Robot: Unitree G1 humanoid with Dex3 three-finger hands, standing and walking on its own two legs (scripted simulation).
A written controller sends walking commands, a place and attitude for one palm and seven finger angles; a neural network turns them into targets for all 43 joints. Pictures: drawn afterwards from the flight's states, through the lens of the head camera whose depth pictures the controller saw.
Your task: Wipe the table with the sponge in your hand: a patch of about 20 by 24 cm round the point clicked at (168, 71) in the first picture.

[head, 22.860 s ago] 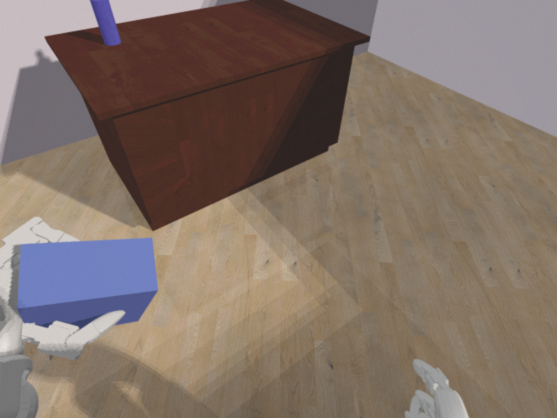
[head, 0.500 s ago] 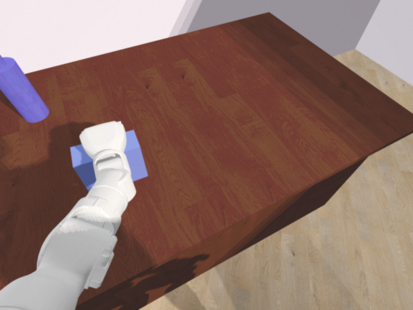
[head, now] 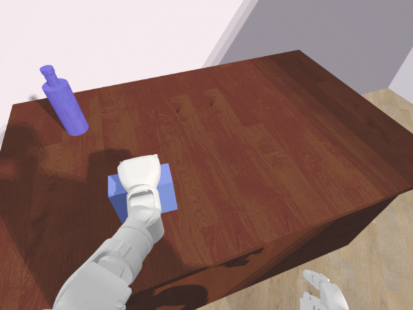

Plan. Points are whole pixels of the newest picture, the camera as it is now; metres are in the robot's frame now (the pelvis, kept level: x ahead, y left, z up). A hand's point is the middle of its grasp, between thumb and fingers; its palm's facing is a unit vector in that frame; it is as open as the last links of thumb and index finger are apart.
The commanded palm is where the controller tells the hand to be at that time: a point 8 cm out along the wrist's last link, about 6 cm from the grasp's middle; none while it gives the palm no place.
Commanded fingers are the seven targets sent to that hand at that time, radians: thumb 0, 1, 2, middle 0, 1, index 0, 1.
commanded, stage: wipe back along the third lane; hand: left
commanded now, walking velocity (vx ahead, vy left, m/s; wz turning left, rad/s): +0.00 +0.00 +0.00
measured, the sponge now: (146, 197) +0.37 +0.19 -0.03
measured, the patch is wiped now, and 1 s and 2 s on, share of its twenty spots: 1.00 1.00 1.00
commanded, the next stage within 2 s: slide back across to the middle lane in 1.92 s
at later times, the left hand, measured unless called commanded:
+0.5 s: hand (149, 205) +0.33 +0.16 +0.01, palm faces -0.04 -0.03 -1.00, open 9.6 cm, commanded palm +0.27 +0.13 +0.03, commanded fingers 0.00 0.10 1.30 -1.20 -1.60 -1.20 -1.60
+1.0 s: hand (156, 223) +0.29 +0.14 +0.01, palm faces -0.02 -0.04 -1.00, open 9.6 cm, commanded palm +0.23 +0.11 +0.04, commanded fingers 0.00 0.10 1.30 -1.20 -1.60 -1.20 -1.60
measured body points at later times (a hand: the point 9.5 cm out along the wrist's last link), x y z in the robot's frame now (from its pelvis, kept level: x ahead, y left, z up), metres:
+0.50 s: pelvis +0.00 -0.01 +0.00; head -0.01 -0.03 +0.45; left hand +0.32 +0.16 +0.06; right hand +0.20 -0.23 -0.10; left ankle -0.01 +0.15 -0.73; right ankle -0.01 -0.14 -0.73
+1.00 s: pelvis -0.02 -0.02 +0.00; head -0.04 -0.05 +0.45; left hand +0.28 +0.14 +0.06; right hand +0.21 -0.22 -0.09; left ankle -0.01 +0.15 -0.73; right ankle -0.01 -0.14 -0.73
